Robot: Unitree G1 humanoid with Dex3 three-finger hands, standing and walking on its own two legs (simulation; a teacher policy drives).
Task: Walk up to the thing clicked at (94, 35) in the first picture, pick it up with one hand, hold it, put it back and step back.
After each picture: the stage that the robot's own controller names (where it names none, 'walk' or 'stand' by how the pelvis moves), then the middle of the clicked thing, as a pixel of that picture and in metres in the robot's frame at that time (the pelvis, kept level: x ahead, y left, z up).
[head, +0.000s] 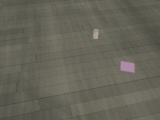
stand; (95, 34) +1.62 -0.21 -0.72
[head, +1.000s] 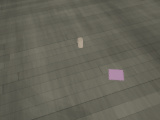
walk; (80, 42) +1.48 +0.11 -0.70
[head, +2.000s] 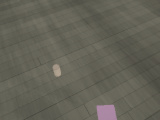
walk; (56, 70) +0.91 +0.29 -0.72
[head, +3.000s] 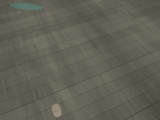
walk; (56, 110) +0.52 +0.23 -0.71
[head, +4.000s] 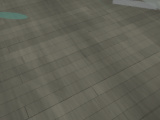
stand; out of the picture +0.41 +0.21 -0.72
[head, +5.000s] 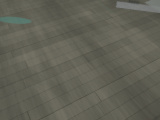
stand; out of the picture +0.39 +0.21 -0.73
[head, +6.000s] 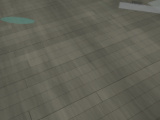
stand; out of the picture +0.40 +0.21 -0.73
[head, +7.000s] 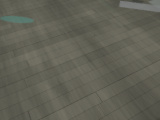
stand; out of the picture +0.38 +0.22 -0.73
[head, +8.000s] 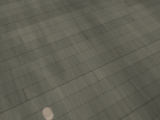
go down; (48, 113) +0.41 +0.21 -0.70
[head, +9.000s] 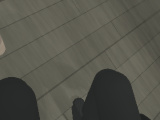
go down; out of the picture +0.47 +0.27 -0.28
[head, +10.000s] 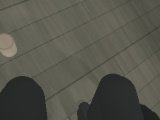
close in; (6, 46) +0.46 +0.27 -0.29
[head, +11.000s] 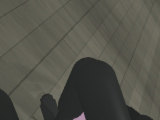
close in; out of the picture +0.44 +0.32 -0.22
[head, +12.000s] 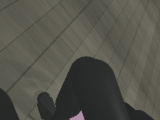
close; out of the picture +0.43 +0.33 -0.23
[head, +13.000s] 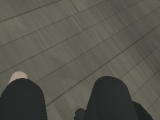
lift; (17, 84) +0.34 +0.21 -0.28
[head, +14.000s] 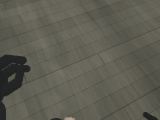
lift; out of the picture +0.26 +0.06 -0.59
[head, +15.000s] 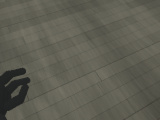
go down; out of the picture +0.24 -0.01 -0.67
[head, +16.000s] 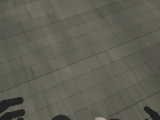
walk; out of the picture +0.26 -0.10 -0.58
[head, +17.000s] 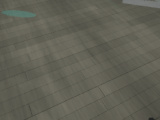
stand; out of the picture +0.20 -0.16 -0.68
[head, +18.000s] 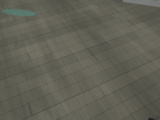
stand; out of the picture +0.19 -0.22 -0.68
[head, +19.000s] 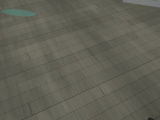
stand; out of the picture +0.19 -0.28 -0.68
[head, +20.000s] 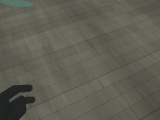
hold; out of the picture +0.19 -0.32 -0.67
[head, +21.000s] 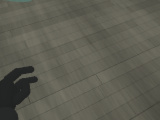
close; out of the picture +0.20 -0.34 -0.69
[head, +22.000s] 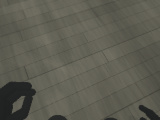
close; out of the picture +0.21 -0.38 -0.57
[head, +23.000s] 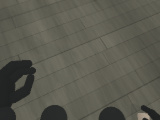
close; out of the picture +0.24 -0.38 -0.52
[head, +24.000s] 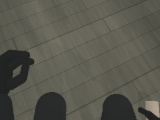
close; (152, 112) +0.26 -0.38 -0.44
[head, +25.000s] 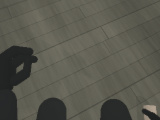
close; (150, 116) +0.26 -0.39 -0.47
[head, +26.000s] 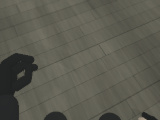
close; out of the picture +0.23 -0.40 -0.56
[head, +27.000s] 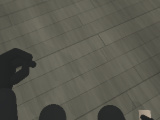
close; out of the picture +0.24 -0.39 -0.52
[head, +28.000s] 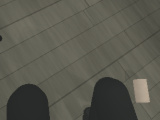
crouch; (141, 90) +0.30 -0.37 -0.34
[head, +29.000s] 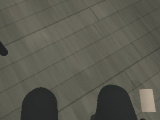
hold; (147, 100) +0.30 -0.38 -0.38
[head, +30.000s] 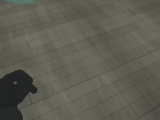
crouch; out of the picture +0.20 -0.40 -0.68
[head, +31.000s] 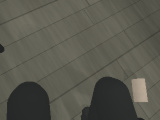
lower; (139, 90) +0.31 -0.37 -0.33
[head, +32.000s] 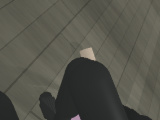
lower; (88, 60) +0.40 -0.32 -0.25
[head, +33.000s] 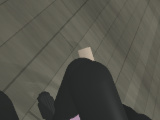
lower; (87, 59) +0.41 -0.31 -0.25
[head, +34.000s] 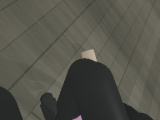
lower; (90, 61) +0.40 -0.31 -0.25
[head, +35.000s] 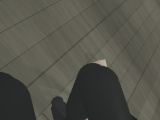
stand; (101, 71) +0.40 -0.32 -0.26
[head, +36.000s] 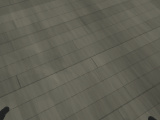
stand; out of the picture +0.22 -0.39 -0.61
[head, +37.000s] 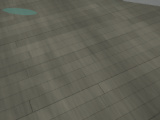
stand; out of the picture +0.19 -0.39 -0.69
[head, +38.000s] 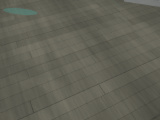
stand; out of the picture +0.19 -0.40 -0.69
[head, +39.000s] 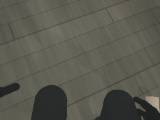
withdraw; (152, 108) +0.28 -0.38 -0.40
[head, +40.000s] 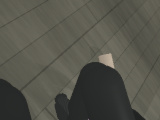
stand; (107, 66) +0.38 -0.33 -0.26
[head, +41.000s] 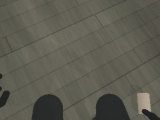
stand; (143, 103) +0.28 -0.38 -0.47
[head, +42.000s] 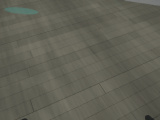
withdraw; out of the picture +0.19 -0.39 -0.68
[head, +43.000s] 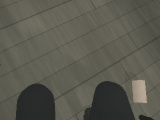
rise; (139, 91) +0.31 -0.37 -0.38
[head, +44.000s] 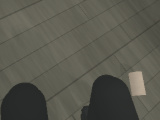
rise; (136, 83) +0.34 -0.35 -0.31
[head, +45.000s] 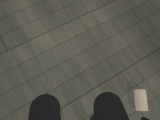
walk; (140, 100) +0.29 -0.37 -0.46
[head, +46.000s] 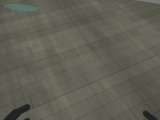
withdraw; out of the picture +0.20 -0.39 -0.68
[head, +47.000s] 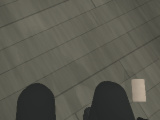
rise; (138, 90) +0.31 -0.37 -0.38
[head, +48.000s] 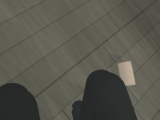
stand; (126, 73) +0.36 -0.34 -0.29
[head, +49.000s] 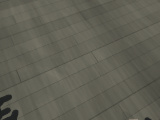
stand; out of the picture +0.25 -0.38 -0.59
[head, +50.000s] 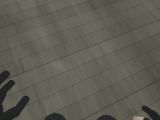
withdraw; out of the picture +0.24 -0.39 -0.56
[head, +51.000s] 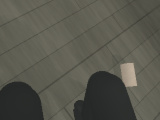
rise; (128, 75) +0.35 -0.35 -0.31
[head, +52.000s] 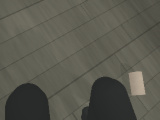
stand; (136, 83) +0.34 -0.35 -0.33
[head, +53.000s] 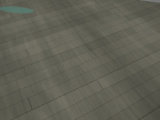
withdraw; out of the picture +0.21 -0.39 -0.68
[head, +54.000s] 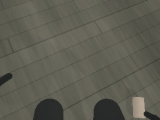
withdraw; (138, 107) +0.28 -0.38 -0.49
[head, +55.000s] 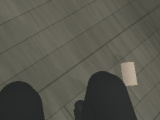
rise; (128, 74) +0.36 -0.35 -0.31
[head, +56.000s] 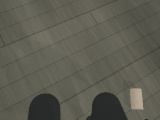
stand; (136, 99) +0.31 -0.37 -0.46
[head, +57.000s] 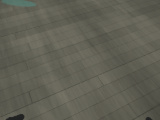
withdraw; out of the picture +0.22 -0.39 -0.68
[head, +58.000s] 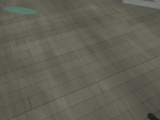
stand; out of the picture +0.21 -0.40 -0.68
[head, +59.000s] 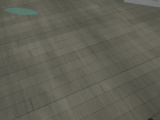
stand; out of the picture +0.20 -0.40 -0.68
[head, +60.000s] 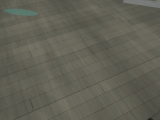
stand; out of the picture +0.21 -0.40 -0.68
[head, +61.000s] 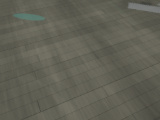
stand; out of the picture +0.23 -0.41 -0.75
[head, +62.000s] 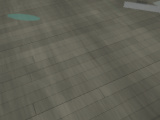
stand; out of the picture +0.21 -0.39 -0.75
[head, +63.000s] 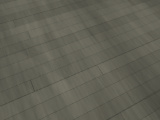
walk; out of the picture +0.25 -0.42 -0.73
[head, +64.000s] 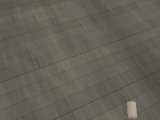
walk; (131, 109) +0.44 -0.43 -0.72
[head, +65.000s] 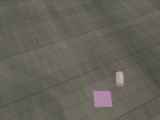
walk; (119, 78) +0.74 -0.39 -0.73
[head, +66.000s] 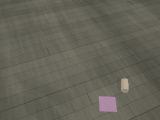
stand; (124, 85) +0.81 -0.41 -0.74
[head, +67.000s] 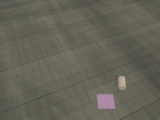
stand; (121, 82) +0.85 -0.38 -0.75
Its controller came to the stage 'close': yes
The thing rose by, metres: 0.01
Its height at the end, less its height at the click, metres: -0.02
